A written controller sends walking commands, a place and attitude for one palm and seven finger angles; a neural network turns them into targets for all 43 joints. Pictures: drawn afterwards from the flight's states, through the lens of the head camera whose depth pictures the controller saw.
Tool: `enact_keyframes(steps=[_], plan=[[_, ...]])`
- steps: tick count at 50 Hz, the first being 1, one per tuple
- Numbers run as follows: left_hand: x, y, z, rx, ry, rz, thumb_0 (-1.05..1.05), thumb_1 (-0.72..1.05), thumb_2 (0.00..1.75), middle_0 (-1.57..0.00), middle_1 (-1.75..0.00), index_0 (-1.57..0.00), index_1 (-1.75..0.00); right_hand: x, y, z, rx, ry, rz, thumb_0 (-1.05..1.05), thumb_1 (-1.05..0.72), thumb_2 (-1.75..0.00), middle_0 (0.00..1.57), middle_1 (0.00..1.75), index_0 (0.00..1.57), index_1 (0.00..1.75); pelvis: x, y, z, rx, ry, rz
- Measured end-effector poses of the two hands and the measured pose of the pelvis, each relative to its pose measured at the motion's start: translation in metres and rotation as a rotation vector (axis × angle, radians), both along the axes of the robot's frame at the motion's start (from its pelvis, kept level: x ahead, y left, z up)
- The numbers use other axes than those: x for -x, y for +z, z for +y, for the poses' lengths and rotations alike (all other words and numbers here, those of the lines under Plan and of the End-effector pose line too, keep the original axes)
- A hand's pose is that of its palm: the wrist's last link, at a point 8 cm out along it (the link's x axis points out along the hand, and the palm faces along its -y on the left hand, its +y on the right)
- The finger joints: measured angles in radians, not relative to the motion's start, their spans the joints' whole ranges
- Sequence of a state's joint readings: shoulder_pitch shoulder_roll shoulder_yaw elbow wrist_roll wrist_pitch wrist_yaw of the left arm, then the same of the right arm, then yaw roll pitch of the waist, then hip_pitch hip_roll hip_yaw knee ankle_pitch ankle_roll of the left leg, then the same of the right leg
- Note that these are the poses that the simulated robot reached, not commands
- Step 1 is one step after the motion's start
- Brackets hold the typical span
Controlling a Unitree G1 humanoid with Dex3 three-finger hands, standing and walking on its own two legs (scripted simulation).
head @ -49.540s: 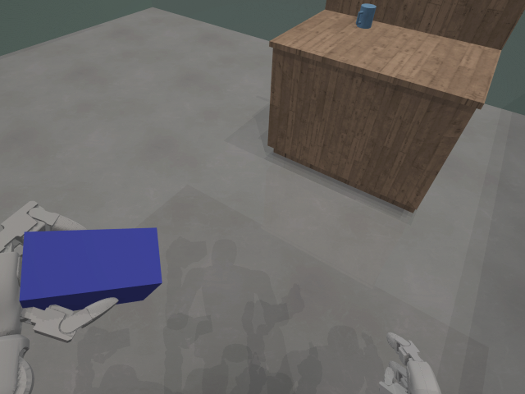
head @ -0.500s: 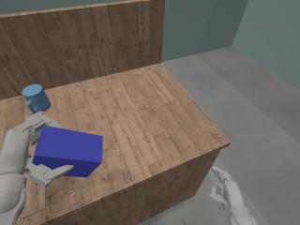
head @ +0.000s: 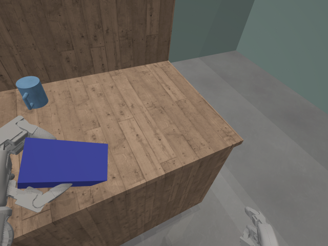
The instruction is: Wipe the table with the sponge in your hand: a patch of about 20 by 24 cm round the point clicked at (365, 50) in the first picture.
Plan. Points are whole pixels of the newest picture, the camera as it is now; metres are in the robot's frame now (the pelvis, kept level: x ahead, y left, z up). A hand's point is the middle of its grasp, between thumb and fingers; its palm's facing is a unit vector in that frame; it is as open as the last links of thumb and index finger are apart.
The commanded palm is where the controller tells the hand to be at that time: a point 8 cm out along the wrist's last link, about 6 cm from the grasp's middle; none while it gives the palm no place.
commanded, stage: step back with the hand held close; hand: left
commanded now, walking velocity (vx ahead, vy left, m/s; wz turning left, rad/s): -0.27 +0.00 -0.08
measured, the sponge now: (76, 166) +0.23 +0.19 +0.14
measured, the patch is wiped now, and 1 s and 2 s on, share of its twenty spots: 1.00 1.00 1.00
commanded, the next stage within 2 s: stop stepping back and stand still in 0.62 s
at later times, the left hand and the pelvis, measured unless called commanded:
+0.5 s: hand out of the picture +0.13 +0.26 +0.18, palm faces +0.42 -0.80 -0.43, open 10.3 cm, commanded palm +0.08 +0.29 +0.20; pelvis -0.07 +0.00 +0.00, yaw +2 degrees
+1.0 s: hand out of the picture +0.00 +0.26 +0.16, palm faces +0.40 -0.84 -0.37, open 10.3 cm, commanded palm -0.05 +0.27 +0.20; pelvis -0.22 +0.00 +0.00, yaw -2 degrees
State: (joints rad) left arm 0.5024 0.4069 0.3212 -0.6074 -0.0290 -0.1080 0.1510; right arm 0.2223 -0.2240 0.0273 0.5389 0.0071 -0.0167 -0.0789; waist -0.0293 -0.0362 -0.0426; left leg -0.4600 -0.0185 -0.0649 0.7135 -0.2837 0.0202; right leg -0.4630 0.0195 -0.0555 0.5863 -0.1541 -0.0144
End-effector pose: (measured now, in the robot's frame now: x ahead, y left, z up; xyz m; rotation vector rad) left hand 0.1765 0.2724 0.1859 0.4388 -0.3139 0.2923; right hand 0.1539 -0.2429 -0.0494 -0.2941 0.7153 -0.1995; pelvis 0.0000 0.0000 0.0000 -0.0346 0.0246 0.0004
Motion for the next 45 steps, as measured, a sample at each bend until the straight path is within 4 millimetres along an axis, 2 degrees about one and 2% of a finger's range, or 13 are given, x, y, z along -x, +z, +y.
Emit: enact_keyframes(steps=[5,8,12,17,23,26,29,35,38,41,45], plan=[[0.023,0.014,0.014,-0.1,0.055,-0.052,-0.02,-0.53,1.05,-0.69,-1.31,-0.73,-1.32,0.0,0.001,0.006,-0.003,0.031,-0.034,0.01,-0.9,-0.9,0.2,0.3,0.2,0.3,0.007,-0.002,0.0,0.003,0.02,-0.011],[0.035,0.017,0.02,-0.096,0.116,-0.08,-0.02,-0.53,1.05,-0.69,-1.31,-0.73,-1.32,-0.002,-0.002,0.009,-0.021,0.059,-0.042,0.01,-0.9,-0.9,0.2,0.3,0.2,0.3,0.01,-0.003,-0.003,0.006,0.021,-0.011],[0.043,0.009,0.015,-0.011,0.134,-0.077,-0.02,-0.53,1.05,-0.69,-1.31,-0.73,-1.32,-0.001,-0.005,0.013,-0.038,0.086,-0.035,0.01,-0.9,-0.9,0.2,0.3,0.2,0.3,0.021,-0.002,-0.007,0.012,0.028,-0.019],[0.051,-0.003,0.004,0.066,0.052,-0.062,-0.02,-0.53,1.05,-0.69,-1.32,-0.73,-1.32,0.009,0.0,0.017,-0.014,0.097,-0.008,0.01,-0.9,-0.9,0.2,0.3,0.2,0.3,0.039,-0.002,-0.004,0.008,0.063,-0.003],[0.078,0.001,0.023,-0.064,0.059,-0.018,-0.02,-0.53,1.05,-0.7,-1.31,-0.73,-1.32,0.029,0.007,0.024,0.008,0.094,-0.017,0.01,-0.9,-0.9,0.2,0.3,0.2,0.3,0.067,-0.002,0.002,0.0,0.049,0.015],[0.093,0.01,0.029,-0.072,0.107,-0.015,-0.02,-0.53,1.05,-0.7,-1.31,-0.73,-1.32,0.045,0.007,0.029,-0.024,0.092,-0.016,0.01,-0.9,-0.9,0.2,0.3,0.2,0.3,0.076,0.004,0.0,0.009,0.023,0.029],[0.103,0.014,0.024,-0.016,0.13,-0.041,-0.02,-0.53,1.05,-0.7,-1.31,-0.73,-1.32,0.064,0.004,0.031,-0.058,0.1,-0.006,0.01,-0.9,-0.9,0.2,0.3,0.2,0.3,0.089,0.009,-0.003,0.009,-0.011,0.033],[0.113,0.007,-0.021,0.058,0.015,-0.027,-0.02,-0.53,1.05,-0.69,-1.32,-0.73,-1.33,0.107,-0.008,0.02,-0.106,0.097,-0.023,0.01,-0.9,-0.9,0.2,0.3,0.2,0.3,0.134,0.007,-0.015,0.055,-0.029,0.004],[0.13,0.01,-0.037,0.048,-0.087,-0.019,-0.02,-0.53,1.05,-0.69,-1.32,-0.73,-1.33,0.137,-0.004,0.008,-0.112,0.023,-0.006,0.01,-0.9,-0.9,0.2,0.3,0.2,0.3,0.152,0.011,-0.017,0.028,-0.033,0.01],[0.153,0.009,-0.032,0.008,-0.109,0.012,-0.02,-0.53,1.05,-0.69,-1.32,-0.73,-1.32,0.168,0.008,-0.006,-0.085,-0.043,-0.001,0.01,-0.9,-0.9,0.2,0.3,0.2,0.3,0.166,0.014,-0.017,-0.011,-0.046,0.04],[0.183,-0.002,-0.004,-0.036,-0.047,0.033,-0.02,-0.54,1.05,-0.7,-1.31,-0.73,-1.32,0.202,0.011,-0.022,-0.005,-0.067,-0.011,0.01,-0.9,-0.9,0.2,0.3,0.2,0.3,0.19,0.005,-0.01,-0.004,-0.019,0.071]])
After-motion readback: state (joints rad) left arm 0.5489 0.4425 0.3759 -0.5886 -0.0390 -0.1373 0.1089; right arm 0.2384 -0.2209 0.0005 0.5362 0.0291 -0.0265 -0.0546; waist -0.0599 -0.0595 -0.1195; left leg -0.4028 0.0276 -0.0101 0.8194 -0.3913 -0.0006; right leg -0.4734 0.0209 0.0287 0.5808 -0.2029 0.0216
